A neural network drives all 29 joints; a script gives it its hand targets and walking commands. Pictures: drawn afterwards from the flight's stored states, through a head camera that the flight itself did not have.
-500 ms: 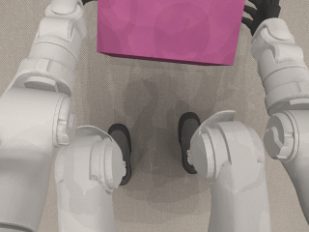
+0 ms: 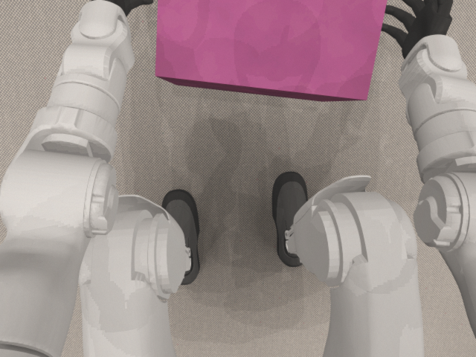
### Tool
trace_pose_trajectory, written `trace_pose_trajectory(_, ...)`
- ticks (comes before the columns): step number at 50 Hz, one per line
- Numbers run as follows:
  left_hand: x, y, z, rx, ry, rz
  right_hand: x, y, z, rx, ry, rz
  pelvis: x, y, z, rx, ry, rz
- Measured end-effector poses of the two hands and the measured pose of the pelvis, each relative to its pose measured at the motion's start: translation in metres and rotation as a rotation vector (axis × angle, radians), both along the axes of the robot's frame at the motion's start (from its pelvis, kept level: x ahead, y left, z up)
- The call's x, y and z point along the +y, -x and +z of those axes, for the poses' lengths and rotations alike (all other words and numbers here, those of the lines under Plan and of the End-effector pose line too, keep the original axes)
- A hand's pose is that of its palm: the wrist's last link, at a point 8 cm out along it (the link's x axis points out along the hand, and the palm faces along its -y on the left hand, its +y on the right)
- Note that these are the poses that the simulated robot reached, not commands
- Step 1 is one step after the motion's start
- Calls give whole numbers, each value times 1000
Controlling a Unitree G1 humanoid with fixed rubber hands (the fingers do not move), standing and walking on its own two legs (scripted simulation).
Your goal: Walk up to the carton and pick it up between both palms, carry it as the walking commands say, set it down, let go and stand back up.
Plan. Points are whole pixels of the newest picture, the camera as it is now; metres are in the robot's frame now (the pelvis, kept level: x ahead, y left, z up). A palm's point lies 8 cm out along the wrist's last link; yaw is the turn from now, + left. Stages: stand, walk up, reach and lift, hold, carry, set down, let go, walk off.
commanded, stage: set down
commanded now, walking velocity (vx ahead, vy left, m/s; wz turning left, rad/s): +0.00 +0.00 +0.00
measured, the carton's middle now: (264, 23) +0.53 -0.07 -0.27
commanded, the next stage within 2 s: let go in 1.82 s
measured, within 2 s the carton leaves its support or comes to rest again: neither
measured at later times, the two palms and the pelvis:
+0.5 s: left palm out of the picture +0.56 +0.16 -0.15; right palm (462, 28) +0.48 -0.30 -0.15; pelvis -0.01 +0.00 +0.01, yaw -1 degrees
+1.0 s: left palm out of the picture +0.57 +0.16 +0.00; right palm out of the picture +0.48 -0.31 +0.00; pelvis -0.02 +0.00 +0.11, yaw -1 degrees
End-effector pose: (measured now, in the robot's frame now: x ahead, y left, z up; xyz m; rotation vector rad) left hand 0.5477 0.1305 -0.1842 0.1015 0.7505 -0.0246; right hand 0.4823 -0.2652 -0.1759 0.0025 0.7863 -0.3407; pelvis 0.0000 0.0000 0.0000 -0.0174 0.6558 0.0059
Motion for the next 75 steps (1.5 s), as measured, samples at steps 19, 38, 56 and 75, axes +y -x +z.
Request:
trace_pose_trajectory(19,25,-13,13,-75,-26,10,-29,-3,12,-79,23,-1,-1,3,0,-56,-3,-11)
trace_pose_trajectory(38,23,-22,110,-133,-38,18,-36,0,100,-162,10,16,2,16,56,-163,-19,-29)
trace_pose_trajectory(56,30,-26,215,-146,-44,8,-44,-3,205,-168,17,30,5,15,143,-169,-16,-33)
trace_pose_trajectory(75,29,-21,327,-138,-36,-28,-43,-4,318,-165,8,42,7,4,244,-204,-19,-35)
